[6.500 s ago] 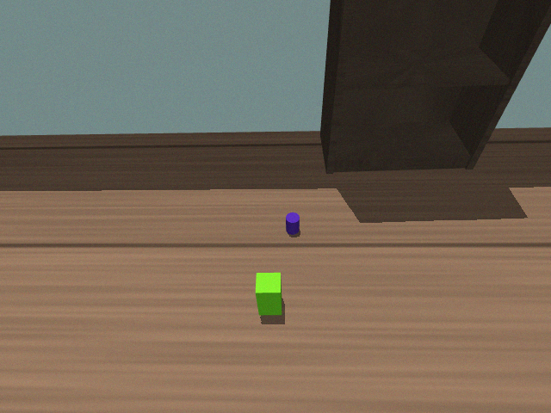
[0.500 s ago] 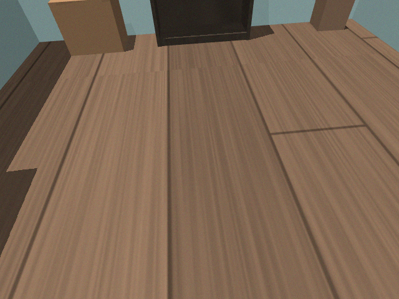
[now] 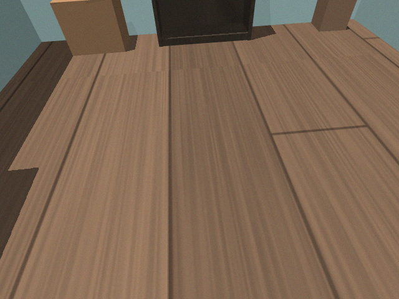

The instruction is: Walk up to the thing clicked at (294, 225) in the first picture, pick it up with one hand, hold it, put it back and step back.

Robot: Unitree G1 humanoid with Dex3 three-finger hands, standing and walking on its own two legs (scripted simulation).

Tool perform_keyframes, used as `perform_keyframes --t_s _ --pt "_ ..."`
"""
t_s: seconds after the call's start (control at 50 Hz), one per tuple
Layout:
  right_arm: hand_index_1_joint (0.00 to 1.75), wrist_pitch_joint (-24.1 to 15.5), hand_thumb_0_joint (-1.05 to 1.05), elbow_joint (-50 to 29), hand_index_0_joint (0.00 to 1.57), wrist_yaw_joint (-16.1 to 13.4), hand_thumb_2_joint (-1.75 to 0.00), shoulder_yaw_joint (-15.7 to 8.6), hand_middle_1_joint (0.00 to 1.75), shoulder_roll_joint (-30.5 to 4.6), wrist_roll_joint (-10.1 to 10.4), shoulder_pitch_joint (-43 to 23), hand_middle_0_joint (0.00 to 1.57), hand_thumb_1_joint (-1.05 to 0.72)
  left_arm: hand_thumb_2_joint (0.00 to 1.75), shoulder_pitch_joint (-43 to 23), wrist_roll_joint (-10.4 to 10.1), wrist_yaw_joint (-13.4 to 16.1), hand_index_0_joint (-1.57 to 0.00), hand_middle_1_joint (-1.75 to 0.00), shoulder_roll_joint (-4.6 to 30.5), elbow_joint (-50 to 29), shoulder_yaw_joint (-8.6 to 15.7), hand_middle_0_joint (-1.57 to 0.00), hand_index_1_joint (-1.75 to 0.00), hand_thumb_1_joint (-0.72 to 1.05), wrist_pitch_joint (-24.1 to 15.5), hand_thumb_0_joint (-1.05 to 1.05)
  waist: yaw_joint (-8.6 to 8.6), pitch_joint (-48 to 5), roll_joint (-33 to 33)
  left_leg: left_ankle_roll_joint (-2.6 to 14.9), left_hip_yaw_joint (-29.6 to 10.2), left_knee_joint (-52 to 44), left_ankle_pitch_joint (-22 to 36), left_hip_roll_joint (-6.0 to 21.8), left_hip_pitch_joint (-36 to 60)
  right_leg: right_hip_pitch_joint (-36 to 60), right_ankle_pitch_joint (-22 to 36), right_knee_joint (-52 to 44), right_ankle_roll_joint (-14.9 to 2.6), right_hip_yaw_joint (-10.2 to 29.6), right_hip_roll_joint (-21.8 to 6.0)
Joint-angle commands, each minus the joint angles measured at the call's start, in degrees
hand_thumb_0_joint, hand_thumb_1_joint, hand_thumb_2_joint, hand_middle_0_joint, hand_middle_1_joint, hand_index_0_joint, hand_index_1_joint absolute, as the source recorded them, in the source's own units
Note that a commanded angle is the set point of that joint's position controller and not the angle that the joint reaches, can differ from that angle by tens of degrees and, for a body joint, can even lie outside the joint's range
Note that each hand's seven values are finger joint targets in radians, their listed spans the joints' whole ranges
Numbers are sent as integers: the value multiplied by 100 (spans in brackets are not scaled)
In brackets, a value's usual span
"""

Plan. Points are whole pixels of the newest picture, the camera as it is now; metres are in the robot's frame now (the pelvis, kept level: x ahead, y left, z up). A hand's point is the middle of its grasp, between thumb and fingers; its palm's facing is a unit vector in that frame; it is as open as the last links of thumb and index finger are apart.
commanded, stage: stand
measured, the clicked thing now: out of the picture -0.02 +1.00 -0.74
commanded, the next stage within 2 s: walk up in 0.38 s
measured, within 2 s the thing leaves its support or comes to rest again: neither
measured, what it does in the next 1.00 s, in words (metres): walks ahead: right foot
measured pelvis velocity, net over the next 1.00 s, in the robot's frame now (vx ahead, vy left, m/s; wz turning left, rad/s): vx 0.19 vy -0.07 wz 0.01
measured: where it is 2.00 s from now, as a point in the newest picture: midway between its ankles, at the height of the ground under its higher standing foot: (219, 219)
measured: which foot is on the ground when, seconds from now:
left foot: down 0.00-0.66, up 0.68-1.00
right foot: down 0.00-0.42, up 0.44-0.64, down 0.66-1.00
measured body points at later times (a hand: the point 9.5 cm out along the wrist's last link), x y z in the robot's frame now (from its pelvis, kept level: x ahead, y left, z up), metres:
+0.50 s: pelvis +0.02 -0.01 +0.00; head +0.02 -0.01 +0.45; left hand +0.09 +0.31 -0.12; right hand +0.08 -0.32 -0.12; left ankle +0.00 +0.13 -0.74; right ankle +0.01 -0.14 -0.72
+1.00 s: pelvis +0.19 -0.07 -0.01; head +0.20 -0.07 +0.44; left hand +0.20 +0.26 -0.12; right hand +0.26 -0.39 -0.13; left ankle +0.32 +0.09 -0.71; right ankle +0.11 -0.17 -0.75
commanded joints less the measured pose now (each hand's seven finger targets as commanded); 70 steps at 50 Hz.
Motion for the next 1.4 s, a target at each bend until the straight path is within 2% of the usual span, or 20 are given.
perform_keyframes --t_s 0.0,0.34,0.36,0.38,0.44,0.52,0.6,0.62,0.64,0.66,0.68,0.78,0.88,1.04,1.08,1.1,1.14,1.16,1.24,1.38 --pt "30 -126 0 -340 20 -56 -90 -267 30 -1269 13 -287 20 -90 90 -242 -14 78 -20 -30 1256 -336 218 -20 -30 90 -120 0 -40 -323 -3 214 -523 -320 162 593 203 -227 504 -333 -317 339 -500" --pt "30 -112 0 -345 20 -65 -90 -229 30 -1240 10 -276 20 -90 90 -259 -36 91 -20 -30 1239 -329 209 -20 -30 90 -97 0 -17 -210 69 195 -539 -346 219 589 51 -139 488 -315 -308 298 -502" --pt "30 -205 0 -635 20 76 -90 -601 30 -1810 -98 153 20 -90 90 -6 73 -80 -20 -30 1737 -630 545 -20 -30 90 -161 0 -72 -852 117 595 -713 -33 -2780 522 316 -296 -2338 185 -532 257 -127" --pt "30 -217 0 -518 20 128 -90 -689 30 -1932 -144 328 20 -90 90 -166 126 -157 -20 -30 1678 -640 556 -20 -30 90 -154 0 -179 -404 425 718 -1084 -338 -3849 710 292 -1231 -2997 660 -515 125 -13" --pt "30 -301 0 -728 20 149 -90 -868 30 -2126 -169 479 20 -90 90 -640 149 -254 -20 -30 1517 -999 584 -20 -30 90 -157 0 -392 559 955 1464 -2452 -1470 -3351 2225 458 -2914 -1775 2514 -297 -231 -135" --pt "30 -345 0 -1016 20 191 -90 -835 30 -1828 -205 267 20 -90 90 -378 90 -421 -20 -30 1440 -1030 598 -20 -30 90 -263 0 -223 152 901 1256 -1386 -1101 -2347 1473 683 -2307 -1561 1929 -269 -443 -185" --pt "30 -235 0 -1397 20 241 -90 -803 30 -1685 -169 -641 20 -90 90 1171 89 -374 -20 -30 1472 -573 780 -20 -30 90 -289 0 680 -216 860 841 -288 263 -2582 927 -1473 809 -190 773 -318 -863 -41" --pt "30 -207 0 -1434 20 229 -90 -689 30 -1342 -210 -527 20 -90 90 1938 91 -285 -20 -30 1709 -311 912 -20 -30 90 -324 0 985 -579 -99 651 87 1684 -2686 506 -2272 2006 -420 664 -307 -706 37" --pt "30 -193 0 -1543 20 227 -90 -530 30 -934 -201 -433 20 -90 90 2533 168 -187 -20 -30 2110 -243 1048 -20 -30 90 -347 0 1286 -469 -1601 460 377 3589 -3034 -319 -3414 2228 -2121 -210 -432 709 -735" --pt "30 -132 0 -1578 20 210 -90 -526 30 -954 -102 -205 20 -90 90 2015 223 -131 -20 -30 2384 -610 1061 -20 -30 90 -385 0 1010 -130 -1366 248 -696 4554 -2565 -595 -3698 1217 -4251 -1282 -660 2834 -1922" --pt "30 -102 0 -1499 20 196 -90 -654 30 -1426 -59 90 20 -90 90 962 174 -120 -20 -30 2509 -969 1020 -20 -30 90 -365 0 544 271 -866 255 -1089 4582 -1948 -243 -3293 188 -4961 -1840 -972 3397 -2331" --pt "30 -179 0 -930 20 299 -90 -632 30 -1551 55 1027 20 -90 90 280 -18 -119 -20 -30 1788 -1241 781 -20 -30 90 -551 0 -86 505 -645 187 -1096 3998 -368 119 -2486 -294 -2076 -1389 -756 739 -1151" --pt "30 -182 0 -1338 20 433 -90 -629 30 -1500 -43 500 20 -90 90 563 7 -79 -20 -30 1835 -1356 844 -20 -30 90 -633 0 111 713 -390 -27 -945 2906 2 266 -2921 120 -1557 -1465 -1209 327 -1413" --pt "30 -284 0 -1750 20 477 -90 -642 30 -1344 -118 -41 20 -90 90 893 13 -117 -20 -30 1870 -1429 820 -20 -30 90 -534 0 287 347 -317 262 201 1396 136 303 -1689 451 1016 -307 -1172 -598 -1312" --pt "30 -336 0 -1561 20 395 -90 -733 30 -1402 -158 811 20 -90 90 882 -17 -101 -20 -30 1818 -1462 752 -20 -30 90 -501 0 -197 -156 123 466 499 931 218 -70 -407 301 2333 1287 -1045 -998 -1028" --pt "30 -387 0 -1358 20 320 -90 -853 30 -1673 -225 1699 20 -90 90 1161 -44 -88 -20 -30 1527 -1496 643 -20 -30 90 -457 0 -530 -780 679 776 213 925 -232 -14 1002 -474 2019 2857 -844 -1157 -667" --pt "30 -447 0 -1501 20 191 -90 -1048 30 -2450 -110 2242 20 -90 90 1432 -174 -65 -20 -30 1270 -1629 596 -20 -30 90 -426 0 -665 -1466 1882 1749 -4316 -186 -835 2204 2631 -2948 -2198 5020 -490 -510 839" --pt "30 -438 0 -1552 20 172 -90 -1095 30 -2424 58 2023 20 -90 90 1025 -118 4 -20 -30 1724 -1612 608 -20 -30 90 -406 0 -669 -1345 1311 2022 -4314 -183 -400 2449 2376 -3058 -2245 5373 -603 138 282" --pt "30 -485 0 -1801 20 57 -90 -698 30 -1650 106 1120 20 -90 90 1133 -268 -131 -20 -30 1375 -1476 526 -20 -30 90 -396 0 -77 -137 639 1204 -953 -128 1851 1423 148 -2230 -964 4670 -526 242 -151" --pt "30 -600 0 -2108 20 123 -90 -709 30 -1793 10 851 20 -90 90 509 -68 -384 -20 -30 1217 -1776 555 -20 -30 90 -374 0 -80 350 997 1380 -178 -341 1245 1433 -548 -1746 -104 2049 -258 -475 -514"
